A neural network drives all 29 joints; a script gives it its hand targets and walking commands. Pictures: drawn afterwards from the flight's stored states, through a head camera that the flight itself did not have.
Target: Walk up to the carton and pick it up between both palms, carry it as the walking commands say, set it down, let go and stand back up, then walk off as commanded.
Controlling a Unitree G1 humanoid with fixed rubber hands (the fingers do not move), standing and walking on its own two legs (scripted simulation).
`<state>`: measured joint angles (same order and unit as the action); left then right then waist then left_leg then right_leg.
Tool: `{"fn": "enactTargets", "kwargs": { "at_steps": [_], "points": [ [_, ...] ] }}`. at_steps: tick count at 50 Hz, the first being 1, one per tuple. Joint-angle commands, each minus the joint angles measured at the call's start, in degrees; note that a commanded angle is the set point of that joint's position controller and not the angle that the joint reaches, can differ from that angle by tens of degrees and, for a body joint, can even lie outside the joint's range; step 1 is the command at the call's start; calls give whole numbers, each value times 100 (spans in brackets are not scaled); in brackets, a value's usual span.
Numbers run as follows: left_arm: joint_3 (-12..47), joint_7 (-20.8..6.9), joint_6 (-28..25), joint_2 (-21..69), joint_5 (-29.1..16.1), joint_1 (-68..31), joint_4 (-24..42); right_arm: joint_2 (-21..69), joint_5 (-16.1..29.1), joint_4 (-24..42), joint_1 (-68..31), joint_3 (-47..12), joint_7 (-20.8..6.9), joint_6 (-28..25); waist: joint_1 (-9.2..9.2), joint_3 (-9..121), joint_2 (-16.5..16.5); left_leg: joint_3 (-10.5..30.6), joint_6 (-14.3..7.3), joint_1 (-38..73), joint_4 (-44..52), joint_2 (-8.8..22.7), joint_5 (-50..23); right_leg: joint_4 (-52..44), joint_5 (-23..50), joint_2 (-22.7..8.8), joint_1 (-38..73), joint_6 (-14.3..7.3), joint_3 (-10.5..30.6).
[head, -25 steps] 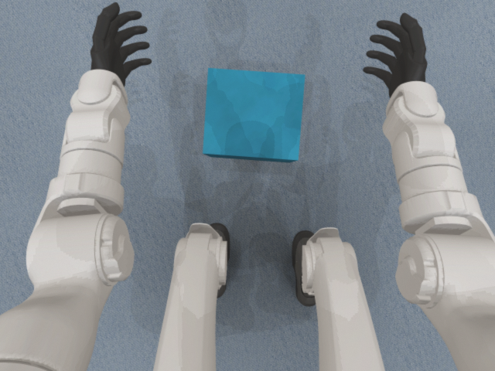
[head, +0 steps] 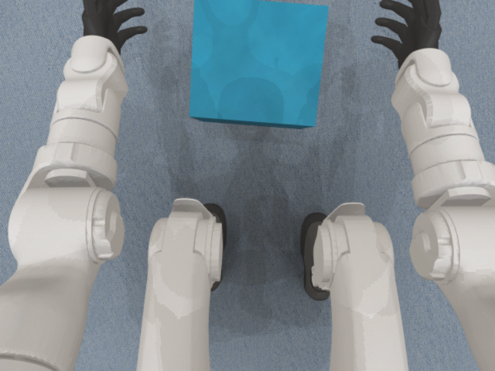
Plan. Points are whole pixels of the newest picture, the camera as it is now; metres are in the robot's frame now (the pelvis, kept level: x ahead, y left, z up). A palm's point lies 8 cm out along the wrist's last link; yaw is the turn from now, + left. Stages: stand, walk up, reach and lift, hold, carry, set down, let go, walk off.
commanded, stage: reach and lift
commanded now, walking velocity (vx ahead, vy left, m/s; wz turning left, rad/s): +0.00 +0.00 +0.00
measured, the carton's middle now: (255, 72) +0.53 +0.04 -0.34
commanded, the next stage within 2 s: none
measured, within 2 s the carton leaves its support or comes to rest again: neither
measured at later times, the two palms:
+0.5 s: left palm (145, 65) +0.51 +0.22 -0.26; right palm (384, 72) +0.52 -0.17 -0.25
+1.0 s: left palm (150, 66) +0.51 +0.21 -0.26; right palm (374, 69) +0.52 -0.15 -0.25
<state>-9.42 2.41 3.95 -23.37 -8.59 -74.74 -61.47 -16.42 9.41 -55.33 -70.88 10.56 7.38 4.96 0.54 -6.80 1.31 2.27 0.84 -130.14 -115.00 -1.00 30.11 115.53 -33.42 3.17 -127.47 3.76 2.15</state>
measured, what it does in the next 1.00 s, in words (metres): lowers itself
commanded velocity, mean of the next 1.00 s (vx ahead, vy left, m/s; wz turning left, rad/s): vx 0.00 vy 0.00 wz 0.00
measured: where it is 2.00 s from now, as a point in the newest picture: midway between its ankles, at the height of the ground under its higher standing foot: (263, 265)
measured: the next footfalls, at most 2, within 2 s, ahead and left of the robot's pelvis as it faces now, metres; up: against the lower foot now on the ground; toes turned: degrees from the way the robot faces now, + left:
none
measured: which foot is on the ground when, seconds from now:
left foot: down 0.00-1.00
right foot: down 0.00-1.00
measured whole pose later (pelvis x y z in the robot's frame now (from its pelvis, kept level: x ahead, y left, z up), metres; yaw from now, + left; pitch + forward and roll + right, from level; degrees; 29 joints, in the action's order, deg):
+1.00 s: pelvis -0.02 +0.00 -0.06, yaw +0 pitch +36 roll -1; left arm -0.8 3.0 -1.0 -25.2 -15.3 -86.8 -74.2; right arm -18.5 14.7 -70.1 -85.9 2.4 6.9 0.4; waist 0.8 -25.0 1.9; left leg 1.4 -0.2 -132.5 -126.5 2.3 29.6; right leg 127.2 -32.5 1.5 -130.4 2.0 0.6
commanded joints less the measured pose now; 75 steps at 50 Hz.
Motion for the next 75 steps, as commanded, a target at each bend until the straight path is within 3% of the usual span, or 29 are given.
{"fn": "enactTargets", "kwargs": {
  "at_steps": [1,15,18,25,35,44,61,70,75],
  "points": [
    [21,35,-177,-762,-88,-1434,497,-714,80,475,-1289,6,6,-183,71,6443,-334,-345,58,4290,578,44,-1989,-666,1553,-14,2481,-27,-633],
    [304,41,-427,-974,-397,-1937,-53,-743,321,-165,-1899,-355,-37,-409,142,5456,-161,-208,26,3425,-107,172,-1843,92,1569,-121,2297,-51,-492],
    [387,3,-477,-1007,-503,-2015,-363,-755,269,-316,-2001,-379,-41,-433,31,4937,-91,-127,-9,3134,-236,200,-1786,218,1549,-143,2055,-44,-458],
    [372,28,-631,-1061,-425,-1977,-617,-599,511,-636,-1994,-617,-168,-514,302,4649,-173,-104,6,3010,-400,257,-2078,393,1935,-124,2087,-63,-373],
    [621,20,-615,-941,-658,-2159,-617,-598,566,-812,-2119,-728,-87,-518,144,4583,-211,-108,18,2930,-386,251,-1878,361,1829,-133,2212,-125,-330],
    [737,59,-590,-891,-665,-2406,-778,-589,539,-963,-2452,-746,-48,-532,182,4396,-165,-95,20,2848,-268,237,-1566,308,1555,-119,2257,-148,-318],
    [846,111,-629,-304,-556,-2619,-916,-126,300,-1105,-2562,-654,17,-635,179,4331,-136,-93,46,2978,-239,86,-1661,298,1643,48,2348,-114,-351],
    [1100,3,-667,456,-600,-2906,-776,655,206,-1007,-2740,-793,-89,-666,127,4269,-178,-105,44,3030,-234,-6,-1753,291,1715,136,2306,-123,-380],
    [1427,-311,-613,1740,-591,-3503,-684,1983,111,-889,-3285,-1049,-404,-606,120,4136,-151,-145,38,2935,-245,-88,-1644,320,1676,200,2297,-148,-373]
  ]
}}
